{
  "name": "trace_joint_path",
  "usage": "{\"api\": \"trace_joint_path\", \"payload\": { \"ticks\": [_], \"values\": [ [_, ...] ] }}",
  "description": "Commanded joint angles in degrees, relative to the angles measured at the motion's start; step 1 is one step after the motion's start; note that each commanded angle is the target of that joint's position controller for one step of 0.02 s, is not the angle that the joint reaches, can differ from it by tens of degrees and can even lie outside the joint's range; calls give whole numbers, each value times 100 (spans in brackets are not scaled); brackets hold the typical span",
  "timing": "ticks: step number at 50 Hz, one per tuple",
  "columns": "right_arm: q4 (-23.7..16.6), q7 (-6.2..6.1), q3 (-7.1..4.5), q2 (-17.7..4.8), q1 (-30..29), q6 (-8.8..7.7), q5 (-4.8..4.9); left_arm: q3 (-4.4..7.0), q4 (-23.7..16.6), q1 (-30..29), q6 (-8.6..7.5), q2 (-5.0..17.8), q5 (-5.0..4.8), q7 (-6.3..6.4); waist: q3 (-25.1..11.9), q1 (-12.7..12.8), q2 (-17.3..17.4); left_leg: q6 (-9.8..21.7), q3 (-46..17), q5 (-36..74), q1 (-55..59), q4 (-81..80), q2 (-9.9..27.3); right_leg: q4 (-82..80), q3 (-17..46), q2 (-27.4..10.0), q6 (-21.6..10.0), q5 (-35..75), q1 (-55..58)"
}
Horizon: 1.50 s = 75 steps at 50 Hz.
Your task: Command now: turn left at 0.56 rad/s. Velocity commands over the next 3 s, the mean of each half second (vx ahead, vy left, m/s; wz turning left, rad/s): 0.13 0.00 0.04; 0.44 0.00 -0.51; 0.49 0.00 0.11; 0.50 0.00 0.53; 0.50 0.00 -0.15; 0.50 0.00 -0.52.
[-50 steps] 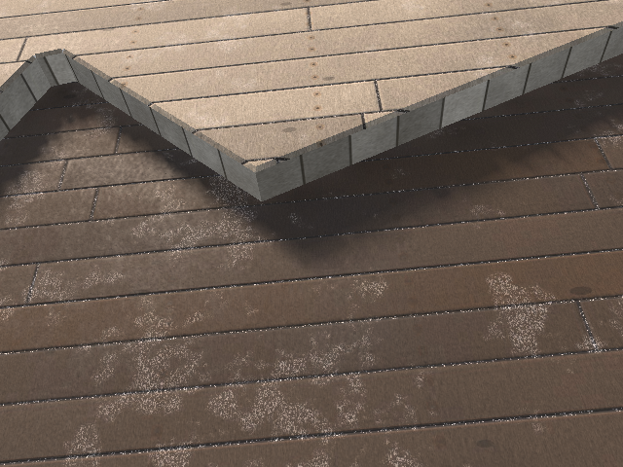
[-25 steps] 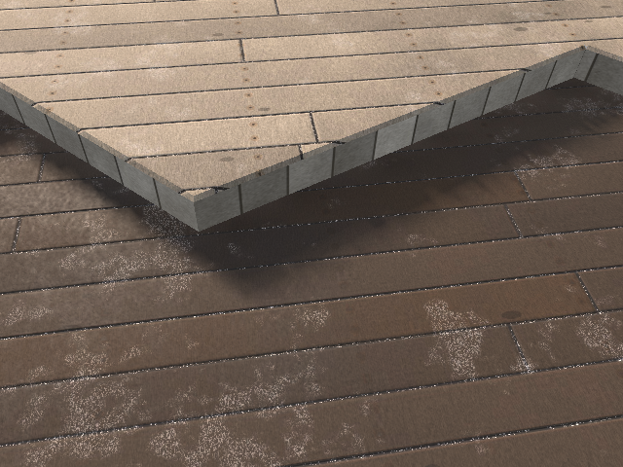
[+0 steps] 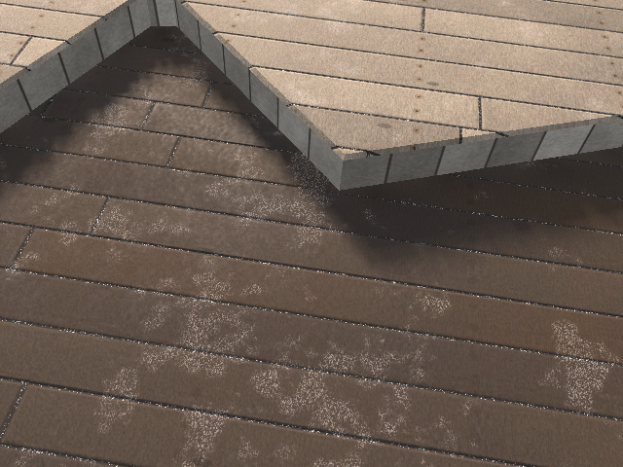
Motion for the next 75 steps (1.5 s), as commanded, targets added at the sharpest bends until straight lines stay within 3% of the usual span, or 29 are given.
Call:
{"api": "trace_joint_path", "payload": {
  "ticks": [1,4,10,15,21,26,28,29,30,31,32,34,41,47,49,50,51,52,53,55,58,62,67,70,71,72,73,74,75],
  "values": [
    [-444,-14,-353,-1424,513,-300,-250,149,-651,-458,-98,651,-40,55,-1007,-413,992,1816,-2996,3269,1558,-1654,2094,2596,825,463,46,-1029,-1979],
    [-452,-138,-209,-964,-117,-321,24,226,-463,-254,-45,722,24,170,-659,-50,733,1085,-2155,2299,1110,-1657,1315,2174,923,311,36,251,-1773],
    [-258,-239,95,-270,-139,-356,-148,11,-189,-14,-12,209,-53,32,-943,-57,817,959,-1237,2261,1080,-1697,1005,639,758,144,191,1046,-611],
    [64,-164,-105,-971,326,-371,-121,18,-329,-355,-112,606,-212,-66,-145,-510,1027,1180,-2127,-1361,1026,-2585,1467,-145,477,241,-81,532,-905],
    [249,-161,-141,-894,424,-580,5,-60,-325,-319,-369,394,-225,-185,-68,-485,629,1156,-1942,-996,1815,-2749,1736,-489,563,87,-514,431,-1336],
    [226,-39,-196,-924,86,-565,125,-65,-134,302,-379,347,-215,-308,-333,-4,495,816,-742,-275,932,-2170,1323,-1638,-57,446,-734,1363,442],
    [154,-23,-69,-545,-69,-632,30,120,144,1410,-347,741,-270,-237,-765,495,105,368,26,460,-162,-521,831,-1827,471,322,-1051,1152,2129],
    [-264,-5,73,-128,-347,-749,-132,331,146,2020,-348,1573,-243,-180,-918,593,-1408,-238,756,-329,-1887,1761,-84,-2615,3175,-1101,-1927,454,3090],
    [-337,15,22,-397,-527,-907,-50,257,45,2037,-432,1395,-180,-229,-835,700,-1196,-277,-208,-1495,-3059,2772,-289,-3261,4657,-1559,-2515,-265,3317],
    [-294,92,-42,-670,-383,-1009,121,156,-56,1703,-496,1057,-128,-235,-453,503,-843,-165,-503,-1116,-3442,3075,107,-3285,4221,-1488,-2383,-256,3220],
    [-201,132,-41,-725,-309,-1055,126,98,-154,1493,-530,845,-114,-238,-268,390,-579,-103,-483,-613,-3407,2966,285,-3229,3630,-1213,-2184,175,3023],
    [-183,133,-82,-772,-407,-1081,-104,32,-268,1201,-509,737,-121,-224,-82,201,-194,-167,-440,73,-3036,2261,452,-3273,2894,-892,-1926,1523,2500],
    [-421,168,118,-227,-1323,-1019,-57,124,-226,1374,-421,1018,-172,2,87,359,-396,-562,-70,2042,-1319,-232,-90,-3355,1757,-165,-1510,2653,917],
    [-422,132,-54,-642,-1083,-1068,18,205,-89,1457,-358,999,-219,36,-71,77,-610,-225,-420,1764,-594,-785,-41,-2671,2328,-547,-1199,3344,1562],
    [-182,42,-237,-931,96,-1073,-9,137,-199,1299,-301,818,-136,-4,-978,-553,-597,98,-277,1653,1172,-879,28,-1066,2057,-61,-912,4434,1311],
    [-115,-11,-291,-1239,1059,-1041,-121,-16,-364,1357,-294,416,1,-19,-2029,-867,4,473,-1337,1109,2878,-625,1042,609,1800,334,-748,3159,417],
    [123,64,-351,-1587,1300,-985,-175,-195,-440,2458,-369,-226,-207,-56,-2854,-214,2260,1456,-4441,-283,4517,-1431,2394,2589,1439,1139,-397,-631,-1573],
    [136,101,-221,-916,1275,-989,-51,-98,-152,2348,-393,428,-339,-52,-2367,-429,1604,1348,-4821,-1410,4100,-1942,2207,3160,1672,779,-388,-408,-2093],
    [128,72,-137,-615,925,-964,-10,-15,-266,1561,-407,758,-342,-71,-1434,-543,1036,1152,-3759,-1126,3282,-1993,1946,3196,1460,584,-401,61,-2281],
    [179,68,-74,-508,505,-899,-91,-32,-519,664,-496,689,-100,-67,-604,-364,359,1078,-2616,418,1834,-2126,1466,2667,1125,210,-457,599,-2021],
    [235,32,-35,-448,443,-921,-44,-115,-550,765,-553,374,-84,-143,-525,-26,687,1283,-2161,1399,1209,-2405,1239,1817,985,15,-418,671,-1585],
    [302,-38,-145,-840,485,-871,94,-293,-757,91,-649,93,16,-222,-259,-127,597,1246,-1579,1483,458,-2647,1049,-21,698,103,-249,1426,-1032],
    [455,-69,-187,-970,1014,-751,159,-211,-927,-593,-739,376,-97,-296,-268,-317,592,879,-1711,1125,534,-2333,1057,-1242,760,419,-201,2626,-285],
    [477,-90,-149,-836,1116,-681,122,-68,-841,-210,-765,553,-108,-254,-421,8,624,566,-1811,848,442,-1665,910,-1684,672,448,-392,2402,731],
    [631,0,-136,-734,1316,-678,-334,-130,-642,360,-633,552,474,-235,-641,164,505,353,-1422,1247,189,-718,391,-1607,575,388,-443,1718,1468],
    [415,31,-46,-347,1272,-703,-289,-27,-661,1277,-621,956,622,-169,-1319,616,-355,153,-992,387,-364,1031,-10,-2007,1949,-905,-693,671,2398],
    [147,26,14,-85,1658,-689,-124,164,-548,1520,-465,1650,504,-117,-1829,449,-1933,1,-329,-1481,-1705,2414,-591,-2892,4183,-2042,-1257,-259,3116],
    [351,-18,-58,-508,1518,-561,-226,87,-566,1235,-416,1216,345,-132,-1198,383,-996,94,-615,-1247,-2126,3052,-222,-3105,4340,-1890,-1321,-825,2540],
    [378,31,-96,-565,1217,-523,-221,-40,-562,918,-434,776,252,-157,-681,261,-510,144,-711,-720,-2071,3040,-39,-3082,3471,-1560,-1188,-364,2036]
  ]
}}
